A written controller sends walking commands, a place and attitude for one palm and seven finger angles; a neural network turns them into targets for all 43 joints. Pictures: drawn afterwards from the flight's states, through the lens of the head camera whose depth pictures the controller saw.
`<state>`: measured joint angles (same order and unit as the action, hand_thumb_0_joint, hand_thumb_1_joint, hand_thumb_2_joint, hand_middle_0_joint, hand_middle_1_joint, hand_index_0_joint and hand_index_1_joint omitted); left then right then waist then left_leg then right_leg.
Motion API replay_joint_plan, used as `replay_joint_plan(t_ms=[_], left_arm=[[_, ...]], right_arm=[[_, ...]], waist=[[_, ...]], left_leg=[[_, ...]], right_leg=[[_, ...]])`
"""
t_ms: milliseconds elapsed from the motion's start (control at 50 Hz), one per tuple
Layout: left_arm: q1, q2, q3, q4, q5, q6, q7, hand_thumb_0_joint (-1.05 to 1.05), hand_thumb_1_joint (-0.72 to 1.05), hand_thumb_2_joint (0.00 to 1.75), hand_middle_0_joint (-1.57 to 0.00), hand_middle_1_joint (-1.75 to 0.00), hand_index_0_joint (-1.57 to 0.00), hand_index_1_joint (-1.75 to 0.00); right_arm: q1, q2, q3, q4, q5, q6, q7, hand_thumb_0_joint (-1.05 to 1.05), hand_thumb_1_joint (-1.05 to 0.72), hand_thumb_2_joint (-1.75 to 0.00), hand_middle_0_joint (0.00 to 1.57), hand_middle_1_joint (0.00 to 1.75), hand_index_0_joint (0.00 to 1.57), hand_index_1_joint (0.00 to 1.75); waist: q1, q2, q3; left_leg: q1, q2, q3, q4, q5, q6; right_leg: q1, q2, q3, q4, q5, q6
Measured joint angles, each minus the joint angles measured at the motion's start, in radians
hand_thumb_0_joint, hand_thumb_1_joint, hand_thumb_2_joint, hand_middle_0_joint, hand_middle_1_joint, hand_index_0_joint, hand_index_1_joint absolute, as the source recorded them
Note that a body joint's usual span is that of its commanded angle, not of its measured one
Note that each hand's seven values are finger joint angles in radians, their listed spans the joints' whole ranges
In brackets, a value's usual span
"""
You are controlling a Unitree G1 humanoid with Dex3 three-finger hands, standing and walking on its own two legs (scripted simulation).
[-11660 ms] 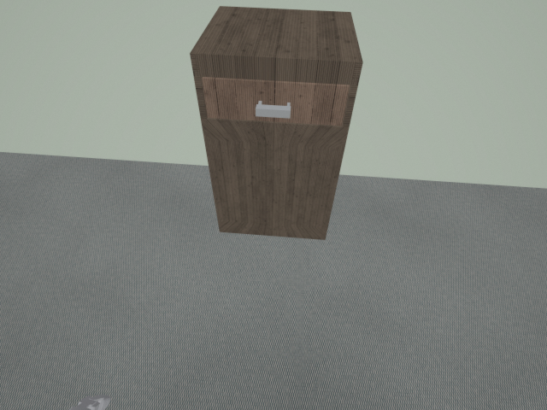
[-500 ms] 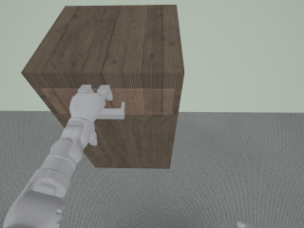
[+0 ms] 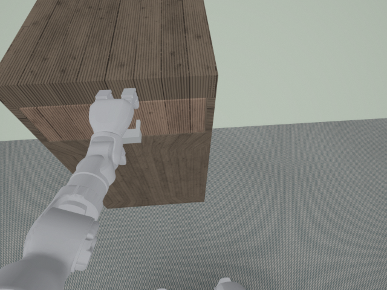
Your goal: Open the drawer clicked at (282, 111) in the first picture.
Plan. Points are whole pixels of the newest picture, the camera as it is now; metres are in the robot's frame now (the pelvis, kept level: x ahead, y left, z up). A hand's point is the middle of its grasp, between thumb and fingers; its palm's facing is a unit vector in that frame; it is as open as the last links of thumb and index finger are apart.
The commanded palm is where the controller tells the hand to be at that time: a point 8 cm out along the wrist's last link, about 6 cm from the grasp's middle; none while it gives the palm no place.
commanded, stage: move the hooked fingers above the handle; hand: left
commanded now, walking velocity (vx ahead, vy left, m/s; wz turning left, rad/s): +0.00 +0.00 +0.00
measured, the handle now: (120, 130) +0.52 +0.17 -0.04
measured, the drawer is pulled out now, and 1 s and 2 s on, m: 0.00 0.00 0.00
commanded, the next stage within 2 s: none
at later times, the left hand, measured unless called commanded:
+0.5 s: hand (113, 133) +0.47 +0.17 +0.01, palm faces +0.00 -0.04 -1.00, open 13.8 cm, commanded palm +0.45 +0.18 +0.08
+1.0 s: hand (104, 133) +0.46 +0.19 +0.02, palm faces -0.07 -0.01 -1.00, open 13.7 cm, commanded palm +0.44 +0.18 +0.08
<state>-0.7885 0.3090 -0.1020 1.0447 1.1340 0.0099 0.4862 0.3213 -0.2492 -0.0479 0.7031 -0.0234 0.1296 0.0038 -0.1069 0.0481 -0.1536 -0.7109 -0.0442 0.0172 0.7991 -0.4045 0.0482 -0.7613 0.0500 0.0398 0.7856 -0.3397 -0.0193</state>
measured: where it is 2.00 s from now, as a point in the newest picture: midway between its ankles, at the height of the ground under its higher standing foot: outside the picture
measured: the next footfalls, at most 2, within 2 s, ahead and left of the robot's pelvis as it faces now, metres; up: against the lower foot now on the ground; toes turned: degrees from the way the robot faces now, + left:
none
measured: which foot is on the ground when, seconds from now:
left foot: down 0.00-1.00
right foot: down 0.00-1.00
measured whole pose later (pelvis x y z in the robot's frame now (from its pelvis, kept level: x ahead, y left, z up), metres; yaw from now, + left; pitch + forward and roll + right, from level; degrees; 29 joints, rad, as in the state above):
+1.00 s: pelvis +0.00 -0.01 +0.01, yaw +1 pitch +17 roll +0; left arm -0.76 0.39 -0.12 1.04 1.08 -0.01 0.35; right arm 0.33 -0.25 -0.05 0.66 0.00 0.11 -0.02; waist -0.09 0.04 -0.14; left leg -0.66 -0.03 0.00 0.75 -0.39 0.03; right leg -0.70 0.06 0.02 0.73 -0.32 -0.03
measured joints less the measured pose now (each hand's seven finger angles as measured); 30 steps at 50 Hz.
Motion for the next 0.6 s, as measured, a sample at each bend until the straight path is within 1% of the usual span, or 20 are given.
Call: replay_joint_plan(t_ms=[40, 80, 140, 180, 220, 260, 300, 360, 400, 460, 540, 600], left_arm=[[-0.011, 0.006, 0.000, 0.028, -0.004, 0.047, -0.005, 0.00, -0.49, 0.30, -0.39, -1.26, -0.36, -1.26], [-0.026, 0.018, 0.005, 0.062, -0.021, 0.087, -0.025, 0.00, -0.49, 0.30, -0.37, -1.24, -0.36, -1.26], [-0.038, 0.039, 0.004, 0.078, -0.045, 0.093, -0.071, 0.00, -0.49, 0.30, -0.35, -1.22, -0.35, -1.25], [-0.043, 0.057, 0.012, 0.083, -0.060, 0.086, -0.112, 0.00, -0.49, 0.30, -0.34, -1.22, -0.35, -1.24], [-0.039, 0.078, 0.015, 0.081, -0.065, 0.065, -0.143, 0.00, -0.49, 0.30, -0.33, -1.21, -0.34, -1.23], [-0.029, 0.095, 0.006, 0.068, -0.063, 0.034, -0.161, 0.00, -0.49, 0.30, -0.33, -1.20, -0.33, -1.22], [-0.019, 0.105, -0.008, 0.054, -0.056, -0.003, -0.166, 0.00, -0.49, 0.30, -0.32, -1.20, -0.33, -1.21], [-0.014, 0.104, -0.031, 0.038, -0.049, -0.048, -0.155, 0.00, -0.49, 0.30, -0.32, -1.20, -0.33, -1.21], [-0.013, 0.098, -0.034, 0.024, -0.042, -0.071, -0.136, 0.00, -0.49, 0.30, -0.32, -1.20, -0.33, -1.20], [-0.018, 0.085, -0.025, 0.007, -0.032, -0.087, -0.095, 0.00, -0.49, 0.30, -0.32, -1.20, -0.33, -1.20], [-0.018, 0.060, -0.002, 0.008, -0.020, -0.064, -0.040, 0.00, -0.49, 0.30, -0.38, -1.24, -0.34, -1.21], [-0.013, 0.038, 0.004, 0.023, -0.025, -0.025, -0.021, 0.00, -0.49, 0.30, -0.40, -1.25, -0.37, -1.24]], right_arm=[[-0.009, 0.002, 0.006, -0.004, 0.007, 0.009, -0.003, 0.01, -0.91, -0.90, 0.20, 0.30, 0.20, 0.30], [-0.018, 0.006, 0.014, -0.011, 0.016, 0.014, -0.010, 0.01, -0.91, -0.90, 0.20, 0.30, 0.20, 0.30], [-0.019, 0.011, 0.024, -0.027, 0.028, 0.009, -0.025, 0.01, -0.91, -0.90, 0.20, 0.30, 0.20, 0.30], [-0.014, 0.012, 0.028, -0.038, 0.033, 0.002, -0.036, 0.01, -0.91, -0.90, 0.20, 0.30, 0.20, 0.30], [-0.003, 0.011, 0.028, -0.047, 0.035, -0.010, -0.044, 0.01, -0.91, -0.90, 0.20, 0.30, 0.20, 0.30], [0.011, 0.006, 0.022, -0.053, 0.034, -0.023, -0.049, 0.01, -0.91, -0.90, 0.20, 0.30, 0.20, 0.30], [0.024, -0.001, 0.015, -0.052, 0.032, -0.036, -0.051, 0.00, -0.91, -0.90, 0.20, 0.30, 0.20, 0.30], [0.035, -0.012, 0.004, -0.041, 0.025, -0.052, -0.046, 0.00, -0.91, -0.90, 0.20, 0.30, 0.20, 0.30], [0.035, -0.016, -0.004, -0.029, 0.018, -0.061, -0.039, 0.00, -0.91, -0.90, 0.20, 0.30, 0.20, 0.30], [0.029, -0.018, -0.013, -0.013, 0.007, -0.066, -0.028, 0.01, -0.91, -0.90, 0.20, 0.30, 0.20, 0.30], [0.020, -0.014, -0.019, 0.001, -0.006, -0.055, -0.011, 0.01, -0.91, -0.90, 0.20, 0.30, 0.20, 0.30], [0.008, -0.006, -0.012, 0.005, -0.006, -0.035, -0.001, 0.01, -0.91, -0.90, 0.20, 0.30, 0.20, 0.30]], waist=[[-0.006, 0.002, 0.005], [-0.015, 0.002, 0.014], [-0.023, -0.001, 0.028], [-0.027, -0.005, 0.032], [-0.027, -0.010, 0.032], [-0.023, -0.012, 0.030], [-0.016, -0.013, 0.028], [-0.008, -0.013, 0.026], [-0.007, -0.014, 0.022], [-0.011, -0.013, 0.011], [-0.011, -0.002, -0.006], [-0.009, 0.009, -0.010]], left_leg=[[0.009, 0.003, 0.007, -0.011, 0.007, 0.000], [0.022, 0.004, 0.011, -0.027, 0.017, -0.001], [0.041, 0.007, 0.012, -0.051, 0.033, -0.003], [0.049, 0.008, 0.011, -0.061, 0.041, -0.005], [0.049, 0.010, 0.008, -0.064, 0.045, -0.007], [0.043, 0.011, 0.003, -0.058, 0.043, -0.009], [0.029, 0.010, -0.005, -0.045, 0.039, -0.010], [-0.003, 0.006, -0.019, -0.013, 0.027, -0.010], [-0.031, 0.003, -0.026, 0.010, 0.018, -0.010], [-0.067, 0.000, -0.033, 0.041, 0.004, -0.010], [-0.085, 0.000, -0.034, 0.063, -0.013, -0.010], [-0.068, 0.002, -0.029, 0.055, -0.016, -0.009]], right_leg=[[0.005, 0.003, 0.007, -0.008, 0.009, 0.001], [0.016, 0.004, 0.012, -0.022, 0.019, 0.001], [0.035, 0.006, 0.014, -0.044, 0.035, 0.000], [0.043, 0.007, 0.013, -0.055, 0.043, -0.002], [0.044, 0.008, 0.010, -0.060, 0.047, -0.004], [0.041, 0.009, 0.004, -0.059, 0.047, -0.006], [0.032, 0.008, -0.004, -0.050, 0.042, -0.008], [0.007, 0.004, -0.019, -0.026, 0.028, -0.009], [-0.017, 0.001, -0.028, -0.005, 0.018, -0.009], [-0.050, -0.002, -0.036, 0.023, 0.002, -0.009], [-0.067, -0.001, -0.038, 0.043, -0.013, -0.009], [-0.052, 0.001, -0.032, 0.036, -0.015, -0.008]])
